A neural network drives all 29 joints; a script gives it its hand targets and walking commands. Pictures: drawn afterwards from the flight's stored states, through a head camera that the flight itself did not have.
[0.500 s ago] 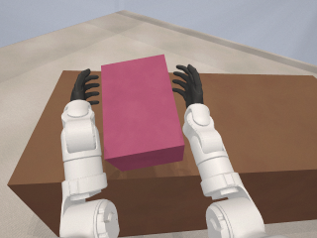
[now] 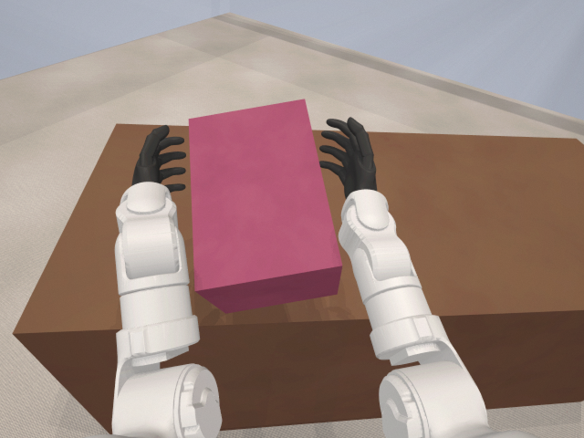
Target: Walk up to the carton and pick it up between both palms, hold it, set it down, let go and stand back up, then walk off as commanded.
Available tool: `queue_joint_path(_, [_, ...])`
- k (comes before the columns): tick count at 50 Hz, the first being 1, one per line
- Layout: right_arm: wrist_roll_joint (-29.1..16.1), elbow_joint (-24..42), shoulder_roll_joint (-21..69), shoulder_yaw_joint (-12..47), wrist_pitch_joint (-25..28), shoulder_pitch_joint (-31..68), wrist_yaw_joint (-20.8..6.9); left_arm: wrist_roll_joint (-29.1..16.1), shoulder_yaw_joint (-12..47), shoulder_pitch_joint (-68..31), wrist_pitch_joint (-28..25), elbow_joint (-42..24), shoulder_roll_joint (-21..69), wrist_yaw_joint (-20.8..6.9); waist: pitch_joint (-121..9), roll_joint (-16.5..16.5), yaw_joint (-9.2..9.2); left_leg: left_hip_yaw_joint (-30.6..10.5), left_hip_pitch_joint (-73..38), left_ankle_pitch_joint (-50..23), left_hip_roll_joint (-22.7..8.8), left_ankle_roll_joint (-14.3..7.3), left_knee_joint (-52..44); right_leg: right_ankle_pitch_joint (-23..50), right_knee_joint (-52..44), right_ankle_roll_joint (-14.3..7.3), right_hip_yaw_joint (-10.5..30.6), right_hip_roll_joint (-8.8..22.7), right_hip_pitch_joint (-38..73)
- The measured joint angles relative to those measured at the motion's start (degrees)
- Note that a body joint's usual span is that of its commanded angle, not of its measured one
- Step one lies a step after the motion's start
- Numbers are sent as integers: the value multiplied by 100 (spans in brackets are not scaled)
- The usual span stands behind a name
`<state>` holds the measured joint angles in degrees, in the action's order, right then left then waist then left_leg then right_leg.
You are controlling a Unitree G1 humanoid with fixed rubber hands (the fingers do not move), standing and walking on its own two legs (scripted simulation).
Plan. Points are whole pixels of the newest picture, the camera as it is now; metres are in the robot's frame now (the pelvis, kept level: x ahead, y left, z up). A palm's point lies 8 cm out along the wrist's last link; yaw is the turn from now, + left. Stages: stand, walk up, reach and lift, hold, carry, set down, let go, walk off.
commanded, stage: hold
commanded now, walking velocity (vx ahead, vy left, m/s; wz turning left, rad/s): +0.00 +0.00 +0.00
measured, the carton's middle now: (264, 208) +0.39 +0.00 +0.12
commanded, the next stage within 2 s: none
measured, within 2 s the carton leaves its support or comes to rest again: neither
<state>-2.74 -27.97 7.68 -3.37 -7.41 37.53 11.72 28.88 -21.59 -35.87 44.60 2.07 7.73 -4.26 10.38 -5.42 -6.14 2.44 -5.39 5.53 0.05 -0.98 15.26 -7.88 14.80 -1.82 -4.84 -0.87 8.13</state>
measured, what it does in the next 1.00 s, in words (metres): stands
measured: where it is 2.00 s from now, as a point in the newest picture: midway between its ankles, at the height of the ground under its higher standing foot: outside the picture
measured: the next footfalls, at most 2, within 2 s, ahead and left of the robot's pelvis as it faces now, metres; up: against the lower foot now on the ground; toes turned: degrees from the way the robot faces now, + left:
none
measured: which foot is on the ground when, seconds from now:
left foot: down 0.00-1.00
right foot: down 0.00-1.00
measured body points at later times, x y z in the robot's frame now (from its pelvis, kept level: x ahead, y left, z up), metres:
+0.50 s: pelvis +0.00 +0.00 +0.00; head -0.04 +0.03 +0.44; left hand +0.37 +0.15 +0.18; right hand +0.37 -0.11 +0.20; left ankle +0.06 +0.11 -0.75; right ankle +0.03 -0.09 -0.75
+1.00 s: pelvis +0.01 -0.01 +0.00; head -0.03 +0.03 +0.44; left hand +0.37 +0.15 +0.18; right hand +0.37 -0.11 +0.20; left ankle +0.06 +0.11 -0.75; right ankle +0.03 -0.09 -0.75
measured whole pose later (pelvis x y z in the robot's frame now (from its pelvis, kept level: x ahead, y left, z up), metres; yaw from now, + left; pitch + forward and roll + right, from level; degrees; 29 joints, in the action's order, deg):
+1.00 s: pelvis +0.01 -0.01 +0.00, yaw +0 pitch -16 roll +0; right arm -2.8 -27.9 8.0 -2.8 -7.3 37.5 12.5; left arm 30.2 -21.0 -35.1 44.9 1.3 7.4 -5.2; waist 11.0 -6.2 -6.1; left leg 2.1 -6.6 6.6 -0.3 -0.5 16.2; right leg -8.7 14.9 -2.2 -5.3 -1.2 9.8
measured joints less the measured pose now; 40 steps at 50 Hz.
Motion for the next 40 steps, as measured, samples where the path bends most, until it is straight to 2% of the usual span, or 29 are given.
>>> queue_joint_path(9, [15,-115,-58,-16,-72,143,10,130,-32,-129,-25,181,-29,-71,-18,51,-13,8,-53,-2,7,-12,-30,-15,10,4,6,7,31])
queue_joint_path(21, [-28,86,56,110,-27,-41,107,51,-47,91,-51,-39,-26,-84,5,-89,12,-26,-62,17,-18,26,12,-45,39,-22,-30,-16,58])
queue_joint_path(30, [110,-187,18,-147,38,85,-6,102,35,-130,3,140,-29,-57,46,23,-5,-31,-10,11,-8,16,26,-14,10,-10,-38,-7,28])
queue_joint_path(35, [27,-71,-41,-74,36,13,51,118,44,-116,-80,127,29,-58,53,114,-11,16,-35,8,1,-7,-14,-14,4,6,7,4,22])
queue_joint_path(40, [-48,72,-72,148,-21,-68,119,105,-5,65,-103,-34,54,-110,30,25,-22,23,-111,32,-11,0,-30,-39,-8,0,15,-10,94])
